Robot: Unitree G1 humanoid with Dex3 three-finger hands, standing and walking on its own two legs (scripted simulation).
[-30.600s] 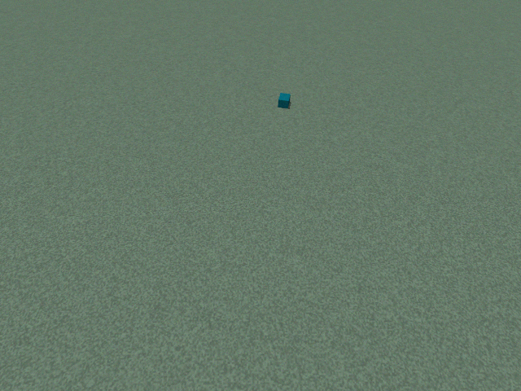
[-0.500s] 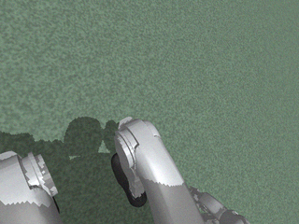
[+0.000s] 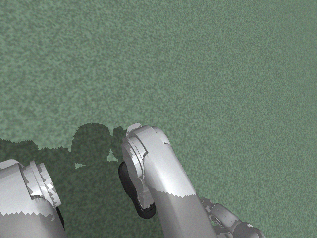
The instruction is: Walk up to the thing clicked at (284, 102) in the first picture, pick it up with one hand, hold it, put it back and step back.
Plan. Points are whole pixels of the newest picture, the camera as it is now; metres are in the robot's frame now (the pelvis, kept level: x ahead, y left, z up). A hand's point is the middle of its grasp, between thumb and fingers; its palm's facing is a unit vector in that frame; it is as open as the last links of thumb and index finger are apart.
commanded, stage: withdraw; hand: left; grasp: from above
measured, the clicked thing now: out of the picture +0.44 +0.33 -0.27
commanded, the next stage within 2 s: home in 0.88 s
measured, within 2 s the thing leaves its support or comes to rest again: neither
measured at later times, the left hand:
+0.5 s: hand out of the picture +0.42 +0.35 -0.07, palm faces -0.37 -0.10 -0.92, open 14.2 cm
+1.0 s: hand out of the picture +0.42 +0.34 -0.14, palm faces -0.39 -0.09 -0.92, open 14.0 cm
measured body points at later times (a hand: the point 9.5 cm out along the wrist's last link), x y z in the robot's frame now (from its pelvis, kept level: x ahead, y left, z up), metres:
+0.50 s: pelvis +0.00 -0.01 +0.05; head +0.19 +0.08 +0.45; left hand +0.44 +0.35 -0.01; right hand +0.13 -0.25 -0.06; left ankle +0.07 +0.14 -0.27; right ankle +0.11 -0.12 -0.27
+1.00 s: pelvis -0.01 -0.01 +0.03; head +0.21 +0.09 +0.40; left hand +0.43 +0.34 -0.08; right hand +0.06 -0.28 -0.07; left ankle +0.07 +0.14 -0.27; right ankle +0.11 -0.12 -0.27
